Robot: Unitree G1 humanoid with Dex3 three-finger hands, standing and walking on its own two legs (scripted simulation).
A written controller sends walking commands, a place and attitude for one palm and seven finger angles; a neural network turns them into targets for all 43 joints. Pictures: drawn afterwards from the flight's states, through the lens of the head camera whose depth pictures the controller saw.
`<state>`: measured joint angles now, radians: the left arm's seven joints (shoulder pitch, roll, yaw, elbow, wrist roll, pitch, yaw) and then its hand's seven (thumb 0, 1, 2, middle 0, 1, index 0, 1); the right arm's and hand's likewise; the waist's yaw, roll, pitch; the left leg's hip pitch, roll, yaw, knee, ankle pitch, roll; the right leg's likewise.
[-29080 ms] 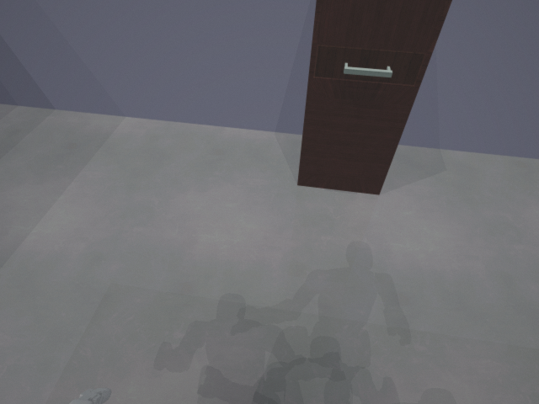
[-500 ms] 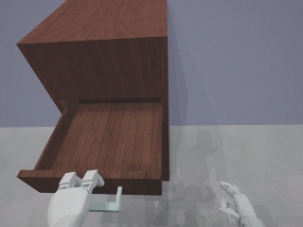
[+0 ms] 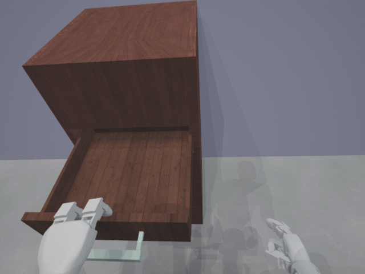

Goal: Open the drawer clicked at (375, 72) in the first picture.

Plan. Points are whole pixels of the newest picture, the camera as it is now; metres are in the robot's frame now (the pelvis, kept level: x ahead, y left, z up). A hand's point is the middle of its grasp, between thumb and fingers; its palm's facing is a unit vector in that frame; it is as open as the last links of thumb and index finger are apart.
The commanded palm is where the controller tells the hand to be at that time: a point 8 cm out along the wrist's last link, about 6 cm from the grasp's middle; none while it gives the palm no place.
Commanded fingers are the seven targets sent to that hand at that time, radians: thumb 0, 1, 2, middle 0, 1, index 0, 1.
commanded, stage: lift the hand off the handle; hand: left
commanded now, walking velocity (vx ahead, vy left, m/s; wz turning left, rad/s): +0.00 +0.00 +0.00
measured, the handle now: (105, 245) +0.19 +0.22 -0.06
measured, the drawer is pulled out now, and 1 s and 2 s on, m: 0.30 0.30 0.30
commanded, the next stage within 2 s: draw the hand back to the body in 0.56 s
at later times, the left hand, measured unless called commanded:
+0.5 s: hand (76, 242) +0.15 +0.22 +0.08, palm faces +0.10 -0.18 -0.98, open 13.8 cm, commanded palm +0.12 +0.21 +0.14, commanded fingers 0.00 -0.50 0.30 -0.30 -1.20 -0.30 -1.20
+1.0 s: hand (60, 235) +0.16 +0.24 +0.10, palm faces +0.12 -0.18 -0.98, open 13.8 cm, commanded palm +0.12 +0.24 +0.16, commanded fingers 0.00 -0.50 0.30 -0.30 -1.20 -0.30 -1.20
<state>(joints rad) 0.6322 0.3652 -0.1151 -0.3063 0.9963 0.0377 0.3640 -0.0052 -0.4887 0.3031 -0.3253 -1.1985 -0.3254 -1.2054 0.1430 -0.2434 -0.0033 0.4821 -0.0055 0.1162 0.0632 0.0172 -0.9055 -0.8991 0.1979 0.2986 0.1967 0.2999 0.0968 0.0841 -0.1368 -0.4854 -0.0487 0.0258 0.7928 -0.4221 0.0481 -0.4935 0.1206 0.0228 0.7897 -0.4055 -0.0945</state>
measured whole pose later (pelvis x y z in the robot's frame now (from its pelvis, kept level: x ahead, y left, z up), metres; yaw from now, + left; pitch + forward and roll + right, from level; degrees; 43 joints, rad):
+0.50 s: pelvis +0.00 +0.02 +0.00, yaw +0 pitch +5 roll +0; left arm 0.68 0.37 -0.11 -0.47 0.96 0.05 0.29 -0.01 -0.49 0.30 -0.32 -1.20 -0.32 -1.20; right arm 0.16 -0.24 0.00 0.45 0.01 0.12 0.08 0.02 -0.91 -0.90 0.20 0.30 0.20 0.30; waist 0.11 0.11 -0.14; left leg -0.44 -0.05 0.03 0.76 -0.41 0.07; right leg -0.44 0.11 0.03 0.75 -0.39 -0.07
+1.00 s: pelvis +0.00 +0.03 +0.01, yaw +0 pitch +4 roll -1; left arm 0.65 0.39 -0.08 -0.51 0.92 0.10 0.23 -0.01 -0.49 0.30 -0.32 -1.20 -0.32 -1.20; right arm 0.17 -0.24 0.02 0.46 0.03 0.13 0.08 0.02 -0.91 -0.90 0.20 0.30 0.20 0.30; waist 0.11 0.12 -0.14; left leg -0.41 -0.07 0.03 0.75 -0.40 0.09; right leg -0.41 0.10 0.04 0.73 -0.38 -0.05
